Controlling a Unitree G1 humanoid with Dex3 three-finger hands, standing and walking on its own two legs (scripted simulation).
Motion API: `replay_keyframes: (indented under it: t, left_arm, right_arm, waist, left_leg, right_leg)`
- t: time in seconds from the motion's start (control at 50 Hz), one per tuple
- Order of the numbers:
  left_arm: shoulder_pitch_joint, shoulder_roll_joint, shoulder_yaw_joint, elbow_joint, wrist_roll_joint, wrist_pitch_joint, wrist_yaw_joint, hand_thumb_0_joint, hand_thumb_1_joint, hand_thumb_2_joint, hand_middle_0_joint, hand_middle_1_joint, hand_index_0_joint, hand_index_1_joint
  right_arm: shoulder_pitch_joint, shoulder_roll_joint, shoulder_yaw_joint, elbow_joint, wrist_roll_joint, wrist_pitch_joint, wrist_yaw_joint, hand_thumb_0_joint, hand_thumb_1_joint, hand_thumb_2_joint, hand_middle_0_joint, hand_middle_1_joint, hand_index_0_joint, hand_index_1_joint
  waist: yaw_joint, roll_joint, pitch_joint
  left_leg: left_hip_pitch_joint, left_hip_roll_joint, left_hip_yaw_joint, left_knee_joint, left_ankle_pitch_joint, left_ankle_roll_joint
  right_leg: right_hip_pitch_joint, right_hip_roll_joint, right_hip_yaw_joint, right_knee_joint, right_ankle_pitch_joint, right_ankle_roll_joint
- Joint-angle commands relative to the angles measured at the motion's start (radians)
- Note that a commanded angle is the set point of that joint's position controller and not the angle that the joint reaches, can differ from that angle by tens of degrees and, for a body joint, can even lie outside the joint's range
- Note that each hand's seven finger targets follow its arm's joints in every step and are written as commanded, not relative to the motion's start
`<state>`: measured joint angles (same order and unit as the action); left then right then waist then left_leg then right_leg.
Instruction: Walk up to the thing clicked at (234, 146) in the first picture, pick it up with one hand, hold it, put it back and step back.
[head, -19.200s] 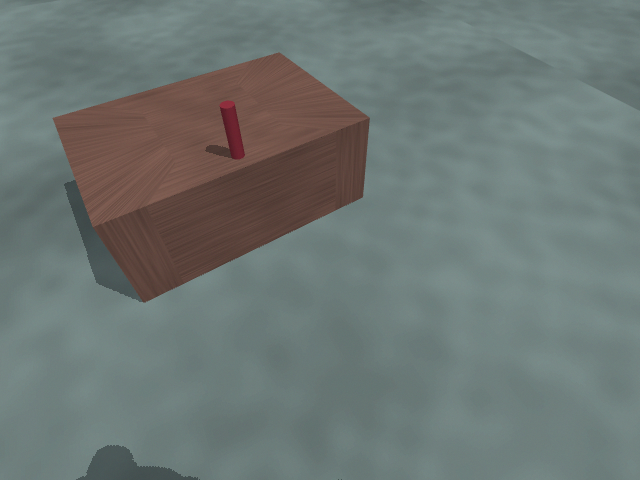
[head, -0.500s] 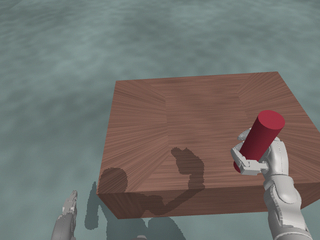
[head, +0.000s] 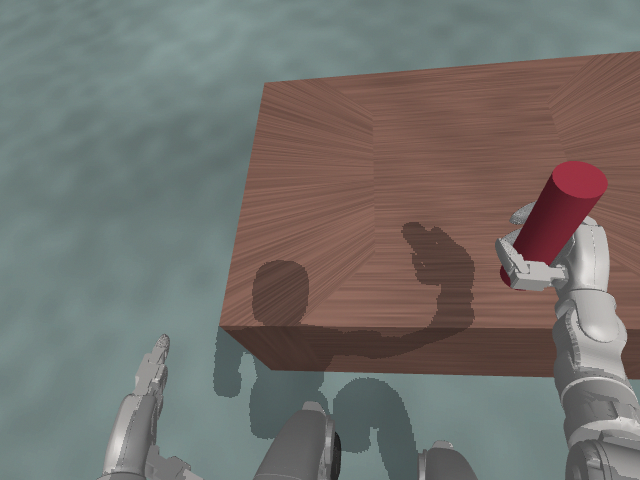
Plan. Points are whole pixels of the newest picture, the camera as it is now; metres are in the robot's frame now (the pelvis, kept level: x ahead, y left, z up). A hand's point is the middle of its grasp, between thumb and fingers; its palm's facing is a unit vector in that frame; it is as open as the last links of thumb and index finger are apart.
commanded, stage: crouch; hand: right
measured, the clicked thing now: (543, 235) +0.42 -0.18 +0.03
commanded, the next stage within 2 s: lower in 0.58 s
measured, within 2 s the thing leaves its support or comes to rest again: rests again in 1.84 s
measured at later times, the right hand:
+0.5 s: hand (511, 248) +0.45 -0.17 -0.07, palm faces +0.05 +1.00 +0.03, open 6.7 cm
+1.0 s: hand (498, 264) +0.46 -0.17 -0.13, palm faces +0.07 +1.00 +0.03, open 6.7 cm
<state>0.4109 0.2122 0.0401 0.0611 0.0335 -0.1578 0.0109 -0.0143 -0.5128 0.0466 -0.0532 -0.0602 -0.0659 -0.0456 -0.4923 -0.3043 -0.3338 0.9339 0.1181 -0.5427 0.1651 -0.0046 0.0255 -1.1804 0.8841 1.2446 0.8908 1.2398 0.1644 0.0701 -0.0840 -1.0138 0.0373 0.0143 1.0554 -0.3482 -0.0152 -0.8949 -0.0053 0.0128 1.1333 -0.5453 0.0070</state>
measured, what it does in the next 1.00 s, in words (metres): lowers itself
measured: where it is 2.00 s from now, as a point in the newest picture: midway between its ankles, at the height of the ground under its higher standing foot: outside the picture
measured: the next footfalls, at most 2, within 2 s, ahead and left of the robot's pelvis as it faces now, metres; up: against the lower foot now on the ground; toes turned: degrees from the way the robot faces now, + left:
none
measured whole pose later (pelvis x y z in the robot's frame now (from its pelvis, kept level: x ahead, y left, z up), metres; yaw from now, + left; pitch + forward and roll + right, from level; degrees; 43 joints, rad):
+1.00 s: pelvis -0.01 +0.00 -0.08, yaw +0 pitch +28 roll +3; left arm 0.49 0.27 0.09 -0.30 0.08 -0.19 -0.05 -0.01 -0.52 0.05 -0.06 -0.05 -0.07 -0.05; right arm -0.64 -0.42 -0.50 1.11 0.01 -0.64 0.14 0.00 0.03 -1.19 0.89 1.24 0.89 1.24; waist 0.30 0.05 -0.14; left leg -1.44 0.03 0.04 1.38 -0.43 -0.01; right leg -1.34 -0.01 0.06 1.52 -0.67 0.01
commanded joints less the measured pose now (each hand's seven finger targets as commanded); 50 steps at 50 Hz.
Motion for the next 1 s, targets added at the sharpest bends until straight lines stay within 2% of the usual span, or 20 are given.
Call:
replay_keyframes:
  t: [0.0, 0.08, 0.16, 0.18, 0.22, 0.24, 0.28, 0.3, 0.38, 0.46, 0.48, 0.54, 0.58, 0.6, 0.66, 0.72, 0.78, 0.84, 0.9, 0.98]
  left_arm:
    - [0.059, 0.165, 0.092, -0.247, 0.001, -0.065, 0.007, 0.000, -0.518, 0.038, -0.052, -0.061, -0.065, -0.047]
    - [0.072, 0.188, 0.123, -0.289, 0.008, -0.073, 0.001, 0.000, -0.517, 0.039, -0.050, -0.060, -0.064, -0.046]
    - [0.076, 0.155, 0.081, -0.312, 0.016, -0.077, -0.009, 0.000, -0.516, 0.038, -0.050, -0.060, -0.064, -0.046]
    - [0.067, 0.153, 0.086, -0.331, 0.016, -0.079, -0.008, 0.000, -0.521, 0.041, -0.051, -0.058, -0.062, -0.046]
    - [0.109, 0.173, 0.101, -0.314, 0.021, -0.079, -0.007, 0.000, -0.510, 0.035, -0.049, -0.060, -0.065, -0.044]
    - [0.089, 0.190, 0.125, -0.363, 0.021, -0.080, -0.007, 0.000, -0.516, 0.039, -0.050, -0.059, -0.063, -0.045]
    - [0.140, 0.227, 0.174, -0.344, 0.024, -0.074, -0.005, 0.000, -0.513, 0.039, -0.047, -0.057, -0.060, -0.043]
    - [0.130, 0.217, 0.157, -0.365, 0.027, -0.074, -0.009, 0.000, -0.517, 0.043, -0.047, -0.058, -0.059, -0.045]
    - [0.100, 0.170, 0.123, -0.353, 0.029, -0.076, -0.025, 0.000, -0.511, 0.034, -0.049, -0.058, -0.063, -0.043]
    - [0.108, 0.192, 0.139, -0.454, 0.032, -0.080, -0.022, 0.000, -0.514, 0.037, -0.050, -0.058, -0.062, -0.045]
    - [0.144, 0.202, 0.150, -0.427, 0.034, -0.076, -0.019, 0.000, -0.514, 0.040, -0.047, -0.056, -0.059, -0.043]
    - [0.151, 0.199, 0.159, -0.377, 0.035, -0.068, -0.023, 0.000, -0.516, 0.040, -0.046, -0.056, -0.058, -0.043]
    - [0.133, 0.208, 0.162, -0.437, 0.035, -0.072, -0.026, 0.000, -0.519, 0.043, -0.047, -0.056, -0.057, -0.045]
    - [0.134, 0.208, 0.160, -0.443, 0.040, -0.070, -0.027, 0.000, -0.519, 0.041, -0.048, -0.055, -0.058, -0.044]
    - [0.156, 0.189, 0.152, -0.386, 0.039, -0.067, -0.031, 0.000, -0.523, 0.044, -0.047, -0.055, -0.057, -0.045]
    - [0.107, 0.216, 0.161, -0.492, 0.035, -0.072, -0.030, 0.000, -0.544, 0.054, -0.050, -0.049, -0.050, -0.049]
    - [0.124, 0.198, 0.146, -0.465, 0.035, -0.071, -0.034, 0.000, -0.541, 0.049, -0.051, -0.050, -0.052, -0.048]
    - [0.153, 0.222, 0.178, -0.506, 0.035, -0.076, -0.034, 0.000, -0.537, 0.045, -0.051, -0.050, -0.054, -0.047]
    - [0.156, 0.197, 0.150, -0.520, 0.038, -0.081, -0.041, 0.000, -0.538, 0.048, -0.052, -0.052, -0.054, -0.049]
    - [0.175, 0.232, 0.202, -0.549, 0.040, -0.085, -0.039, 0.000, -0.536, 0.049, -0.051, -0.055, -0.055, -0.050]
  right_arm:
    - [-0.360, -0.202, -0.070, -0.149, 0.002, -0.099, 0.004, 0.000, -0.518, -1.385, 1.417, 1.497, 1.441, 1.497]
    - [-0.377, -0.188, -0.074, -0.093, -0.004, -0.105, 0.009, 0.000, -0.516, -1.364, 1.404, 1.477, 1.425, 1.478]
    - [-0.422, -0.196, -0.074, -0.089, -0.020, -0.121, 0.002, 0.000, -0.518, -1.359, 1.406, 1.474, 1.426, 1.474]
    - [-0.459, -0.190, -0.064, -0.110, -0.024, -0.126, 0.002, 0.000, -0.515, -1.349, 1.392, 1.461, 1.412, 1.461]
    - [-0.468, -0.246, -0.103, -0.128, -0.032, -0.134, -0.008, 0.000, -0.530, -1.333, 1.388, 1.447, 1.404, 1.447]
    - [-0.454, -0.220, -0.080, -0.091, -0.036, -0.134, -0.009, 0.000, -0.527, -1.327, 1.383, 1.440, 1.400, 1.440]
    - [-0.451, -0.269, -0.118, -0.105, -0.046, -0.134, -0.019, 0.000, -0.533, -1.334, 1.398, 1.453, 1.414, 1.453]
    - [-0.454, -0.239, -0.100, -0.108, -0.047, -0.134, -0.019, 0.000, -0.510, -1.326, 1.385, 1.443, 1.402, 1.443]
    - [-0.454, -0.171, -0.074, -0.030, -0.046, -0.128, -0.021, 0.000, -0.531, -1.330, 1.384, 1.443, 1.399, 1.443]
    - [-0.505, -0.246, -0.101, -0.113, -0.068, -0.146, -0.030, 0.000, -0.511, -1.331, 1.377, 1.441, 1.394, 1.442]
    - [-0.481, -0.277, -0.132, -0.104, -0.071, -0.145, -0.034, 0.000, -0.492, -1.317, 1.368, 1.431, 1.385, 1.431]
    - [-0.449, -0.243, -0.128, -0.050, -0.068, -0.134, -0.034, 0.000, -0.513, -1.345, 1.399, 1.464, 1.416, 1.464]
    - [-0.468, -0.235, -0.128, -0.064, -0.068, -0.135, -0.032, 0.000, -0.529, -1.365, 1.414, 1.481, 1.431, 1.482]
    - [-0.469, -0.254, -0.140, -0.100, -0.069, -0.138, -0.036, 0.000, -0.531, -1.373, 1.415, 1.488, 1.434, 1.488]
    - [-0.471, -0.246, -0.136, -0.042, -0.072, -0.141, -0.037, 0.000, -0.528, -1.376, 1.420, 1.492, 1.439, 1.492]
    - [-0.458, -0.245, -0.145, -0.026, -0.080, -0.138, -0.033, 0.000, -0.541, -1.371, 1.400, 1.478, 1.421, 1.478]
    - [-0.448, -0.243, -0.147, 0.043, -0.083, -0.149, -0.031, 0.000, -0.545, -1.378, 1.402, 1.482, 1.423, 1.482]
    - [-0.479, -0.290, -0.170, 0.004, -0.090, -0.163, -0.027, 0.000, -0.506, -1.356, 1.372, 1.458, 1.394, 1.458]
    - [-0.497, -0.286, -0.172, -0.009, -0.089, -0.178, -0.023, 0.000, -0.541, -1.354, 1.379, 1.455, 1.399, 1.455]
    - [-0.505, -0.335, -0.190, -0.050, -0.099, -0.187, -0.030, 0.000, -0.546, -1.350, 1.376, 1.450, 1.394, 1.450]
  waist:
    - [-0.012, -0.141, -0.496]
    - [0.021, -0.138, -0.495]
    - [0.016, -0.155, -0.490]
    - [0.036, -0.157, -0.511]
    - [0.024, -0.205, -0.548]
    - [0.044, -0.201, -0.555]
    - [0.053, -0.244, -0.578]
    - [0.056, -0.246, -0.588]
    - [0.065, -0.215, -0.477]
    - [0.076, -0.241, -0.616]
    - [0.073, -0.254, -0.611]
    - [0.070, -0.261, -0.539]
    - [0.087, -0.254, -0.593]
    - [0.074, -0.269, -0.624]
    - [0.083, -0.260, -0.550]
    - [0.106, -0.198, -0.569]
    - [0.104, -0.187, -0.494]
    - [0.133, -0.214, -0.558]
    - [0.124, -0.245, -0.580]
    - [0.138, -0.295, -0.627]
  left_leg:
    - [0.334, -0.027, -0.004, -0.043, 0.189, 0.031]
    - [0.283, -0.032, 0.005, -0.007, 0.170, 0.034]
    - [0.234, -0.033, 0.006, 0.017, 0.116, 0.035]
    - [0.232, -0.032, 0.003, 0.021, 0.110, 0.033]
    - [0.206, -0.034, 0.009, 0.053, 0.127, 0.038]
    - [0.190, -0.038, 0.014, 0.058, 0.130, 0.039]
    - [0.171, -0.040, 0.020, 0.078, 0.164, 0.043]
    - [0.153, -0.042, 0.025, 0.086, 0.171, 0.043]
    - [0.096, -0.037, 0.023, 0.097, 0.096, 0.044]
    - [0.143, -0.038, 0.022, 0.116, 0.138, 0.045]
    - [0.159, -0.037, 0.021, 0.121, 0.161, 0.046]
    - [0.087, -0.041, 0.025, 0.136, 0.140, 0.048]
    - [0.095, -0.040, 0.026, 0.145, 0.161, 0.049]
    - [0.117, -0.040, 0.024, 0.154, 0.183, 0.051]
    - [0.085, -0.038, 0.021, 0.163, 0.163, 0.050]
    - [0.110, -0.033, 0.023, 0.161, 0.136, 0.046]
    - [0.084, -0.029, 0.006, 0.168, 0.084, 0.044]
    - [0.093, -0.028, -0.005, 0.180, 0.106, 0.043]
    - [0.067, -0.030, -0.002, 0.208, 0.104, 0.046]
    - [0.031, -0.033, -0.009, 0.226, 0.101, 0.046]
  right_leg:
    - [0.054, 0.018, 0.010, -0.131, 0.277, -0.002]
    - [0.011, 0.011, 0.014, -0.097, 0.255, -0.002]
    - [-0.045, 0.008, 0.014, -0.073, 0.205, -0.001]
    - [-0.050, 0.007, 0.013, -0.059, 0.185, -0.004]
    - [-0.032, 0.005, 0.020, -0.049, 0.224, 0.005]
    - [-0.020, 0.004, 0.024, -0.042, 0.237, 0.005]
    - [0.020, -0.001, 0.036, -0.028, 0.323, 0.014]
    - [0.037, -0.007, 0.047, -0.021, 0.367, 0.017]
    - [-0.093, 0.000, 0.039, -0.005, 0.230, 0.008]
    - [-0.044, 0.001, 0.037, 0.021, 0.264, 0.007]
    - [-0.050, 0.001, 0.033, 0.029, 0.292, 0.009]
    - [-0.087, 0.000, 0.038, 0.040, 0.300, 0.008]
    - [-0.061, -0.004, 0.043, 0.056, 0.334, 0.010]
    - [-0.063, -0.003, 0.041, 0.061, 0.351, 0.011]
    - [-0.128, 0.001, 0.035, 0.078, 0.307, 0.008]
    - [-0.170, 0.002, 0.041, 0.081, 0.233, -0.002]
    - [-0.268, 0.007, 0.030, 0.106, 0.156, -0.008]
    - [-0.257, 0.006, 0.027, 0.139, 0.168, -0.011]
    - [-0.267, 0.009, 0.027, 0.157, 0.173, -0.008]
    - [-0.245, 0.007, 0.028, 0.182, 0.173, -0.006]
